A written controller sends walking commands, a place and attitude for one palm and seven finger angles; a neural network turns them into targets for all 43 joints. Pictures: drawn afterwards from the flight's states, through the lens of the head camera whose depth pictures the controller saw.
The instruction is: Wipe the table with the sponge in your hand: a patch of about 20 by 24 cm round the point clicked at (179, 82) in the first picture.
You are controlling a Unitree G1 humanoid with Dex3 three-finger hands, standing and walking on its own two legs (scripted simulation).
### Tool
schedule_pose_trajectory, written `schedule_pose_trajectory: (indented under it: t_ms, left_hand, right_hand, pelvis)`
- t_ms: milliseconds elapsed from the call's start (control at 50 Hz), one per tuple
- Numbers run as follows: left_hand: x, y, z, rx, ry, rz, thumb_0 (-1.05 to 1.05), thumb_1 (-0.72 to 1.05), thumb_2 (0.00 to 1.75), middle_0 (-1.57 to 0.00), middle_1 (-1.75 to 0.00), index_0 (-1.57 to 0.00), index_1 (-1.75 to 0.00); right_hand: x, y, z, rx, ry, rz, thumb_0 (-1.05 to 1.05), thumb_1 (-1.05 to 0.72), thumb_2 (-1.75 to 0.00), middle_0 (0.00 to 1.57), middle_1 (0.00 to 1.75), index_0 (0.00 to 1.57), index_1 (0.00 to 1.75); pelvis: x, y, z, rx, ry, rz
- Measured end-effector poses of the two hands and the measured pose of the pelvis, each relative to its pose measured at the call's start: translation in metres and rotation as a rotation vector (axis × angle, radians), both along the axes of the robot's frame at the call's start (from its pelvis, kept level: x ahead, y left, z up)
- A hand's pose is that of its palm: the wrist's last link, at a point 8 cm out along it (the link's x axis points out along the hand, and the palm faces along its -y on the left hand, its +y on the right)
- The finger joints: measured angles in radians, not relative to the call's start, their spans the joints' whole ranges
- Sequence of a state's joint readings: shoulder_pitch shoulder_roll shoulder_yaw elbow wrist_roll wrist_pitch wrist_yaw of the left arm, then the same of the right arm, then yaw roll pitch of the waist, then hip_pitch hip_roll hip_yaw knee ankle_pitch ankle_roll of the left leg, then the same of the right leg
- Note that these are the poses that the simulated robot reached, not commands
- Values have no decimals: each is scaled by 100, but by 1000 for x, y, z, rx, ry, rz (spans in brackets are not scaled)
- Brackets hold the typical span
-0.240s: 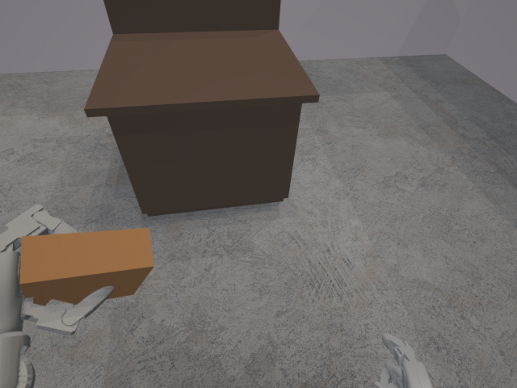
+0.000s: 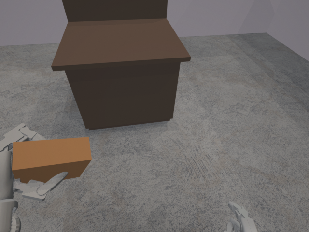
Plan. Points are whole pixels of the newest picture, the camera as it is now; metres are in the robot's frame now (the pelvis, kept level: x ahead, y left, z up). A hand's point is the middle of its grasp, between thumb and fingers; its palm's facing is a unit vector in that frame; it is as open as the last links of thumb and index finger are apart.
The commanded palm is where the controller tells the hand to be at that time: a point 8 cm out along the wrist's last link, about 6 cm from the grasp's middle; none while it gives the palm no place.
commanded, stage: stand and wait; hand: left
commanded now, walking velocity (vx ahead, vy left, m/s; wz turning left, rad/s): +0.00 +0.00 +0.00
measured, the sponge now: (63, 161) +0.22 +0.21 +0.14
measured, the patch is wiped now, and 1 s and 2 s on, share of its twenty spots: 0.00 0.00 0.00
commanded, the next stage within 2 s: look at it before walking up in 0.02 s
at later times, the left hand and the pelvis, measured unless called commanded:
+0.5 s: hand (33, 165) +0.20 +0.25 +0.15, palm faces +0.42 -0.82 -0.38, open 9.2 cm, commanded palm +0.14 +0.29 +0.18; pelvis +0.00 +0.00 -0.01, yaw +3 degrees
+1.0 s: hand (7, 175) +0.18 +0.29 +0.15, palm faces +0.63 -0.64 -0.44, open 9.2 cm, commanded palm +0.12 +0.31 +0.18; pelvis +0.07 +0.00 +0.00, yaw +21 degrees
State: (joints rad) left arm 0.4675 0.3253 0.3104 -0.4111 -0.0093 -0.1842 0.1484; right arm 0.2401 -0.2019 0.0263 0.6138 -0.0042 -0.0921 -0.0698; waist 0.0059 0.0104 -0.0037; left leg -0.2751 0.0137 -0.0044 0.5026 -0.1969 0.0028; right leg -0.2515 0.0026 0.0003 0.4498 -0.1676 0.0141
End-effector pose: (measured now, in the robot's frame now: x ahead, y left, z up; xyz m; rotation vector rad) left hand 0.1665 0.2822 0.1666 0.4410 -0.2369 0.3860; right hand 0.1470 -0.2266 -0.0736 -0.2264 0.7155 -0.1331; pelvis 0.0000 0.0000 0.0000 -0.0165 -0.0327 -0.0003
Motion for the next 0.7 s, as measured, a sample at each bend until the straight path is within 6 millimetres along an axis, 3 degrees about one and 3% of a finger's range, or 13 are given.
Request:
schedule_pose_trajectory:
  t_ms: [360, 500, 600, 700]
  left_hand:
    - [-1, 0, -3, -4, 10, 8, 0, -42, 104, -82, -139, -82, -139]
    - [-6, 10, -4, 16, 5, 14, 0, -42, 104, -82, -139, -82, -139]
    - [-10, 24, -1, 41, -15, 56, 0, -42, 104, -82, -139, -82, -139]
    - [-9, 30, 8, 54, -31, 117, 0, -42, 104, -82, -139, -82, -139]
  right_hand:
    - [-4, -2, -3, -4, 16, 6, 2, -91, -90, 20, 30, 20, 30]
    - [-1, 0, -8, -29, 47, 17, 2, -91, -90, 20, 30, 20, 30]
    - [8, 8, -12, -47, 62, 28, 2, -91, -90, 20, 30, 20, 30]
    - [23, 24, -16, -13, 86, 92, 2, -91, -90, 20, 30, 20, 30]
  pelvis:
    - [-3, 0, -1, -5, 8, 17]
    - [-1, 5, -7, -9, 19, 57]
    - [9, 12, -12, -19, 29, 83]
    - [20, 6, -7, -35, 44, 155]
